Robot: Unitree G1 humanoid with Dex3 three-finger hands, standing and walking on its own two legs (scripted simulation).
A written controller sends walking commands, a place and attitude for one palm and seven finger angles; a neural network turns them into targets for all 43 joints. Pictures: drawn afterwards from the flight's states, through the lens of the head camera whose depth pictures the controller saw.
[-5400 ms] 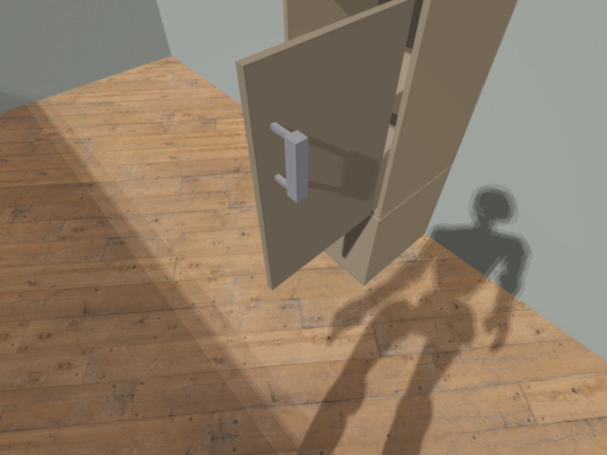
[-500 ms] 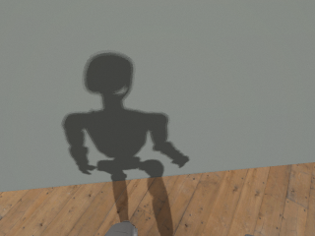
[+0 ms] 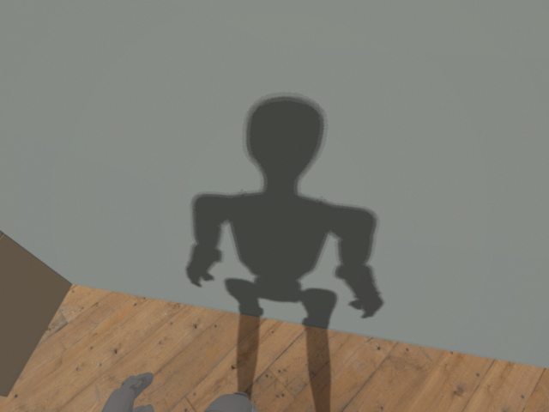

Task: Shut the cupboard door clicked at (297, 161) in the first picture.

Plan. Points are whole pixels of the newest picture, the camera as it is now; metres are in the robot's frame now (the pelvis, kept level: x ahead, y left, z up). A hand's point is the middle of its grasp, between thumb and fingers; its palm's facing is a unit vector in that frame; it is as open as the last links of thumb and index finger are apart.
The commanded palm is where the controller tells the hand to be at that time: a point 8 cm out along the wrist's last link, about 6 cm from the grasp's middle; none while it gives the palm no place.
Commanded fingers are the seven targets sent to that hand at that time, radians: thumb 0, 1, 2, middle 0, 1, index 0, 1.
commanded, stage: turn to face it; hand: left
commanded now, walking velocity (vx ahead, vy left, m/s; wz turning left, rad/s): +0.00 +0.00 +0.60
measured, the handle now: out of the picture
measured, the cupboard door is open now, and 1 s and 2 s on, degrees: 91 91 91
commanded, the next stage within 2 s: none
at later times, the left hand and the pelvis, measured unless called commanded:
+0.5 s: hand out of the picture -0.03 +0.25 -0.17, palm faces +0.35 -0.90 -0.25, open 7.4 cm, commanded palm none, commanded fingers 0.00 0.90 0.90 -0.20 -0.30 -0.20 -0.30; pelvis -0.01 +0.02 +0.00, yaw +19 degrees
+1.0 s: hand out of the picture -0.02 +0.18 -0.14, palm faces +0.58 -0.78 -0.24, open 7.4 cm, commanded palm none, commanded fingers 0.00 0.90 0.90 -0.20 -0.30 -0.20 -0.30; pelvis +0.01 -0.02 +0.01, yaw +38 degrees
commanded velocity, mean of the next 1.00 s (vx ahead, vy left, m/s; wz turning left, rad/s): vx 0.00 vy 0.00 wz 0.60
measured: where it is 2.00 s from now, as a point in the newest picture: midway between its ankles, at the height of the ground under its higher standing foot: outside the picture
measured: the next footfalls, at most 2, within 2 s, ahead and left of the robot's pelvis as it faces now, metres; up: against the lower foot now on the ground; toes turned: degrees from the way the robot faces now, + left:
left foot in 0.36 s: +0.02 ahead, +0.12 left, +0.00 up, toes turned +21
right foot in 0.80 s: +0.10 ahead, -0.11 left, +0.00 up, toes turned +28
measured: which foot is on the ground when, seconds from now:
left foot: up 0.00-0.34, down 0.36-0.80, up 0.82-1.00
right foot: down 0.00-0.36, up 0.38-0.78, down 0.80-1.00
